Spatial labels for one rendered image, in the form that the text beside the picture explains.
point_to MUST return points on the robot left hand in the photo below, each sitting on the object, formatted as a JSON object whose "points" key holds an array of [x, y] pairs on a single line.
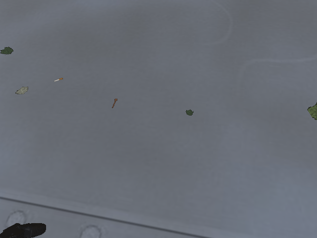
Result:
{"points": [[28, 230]]}

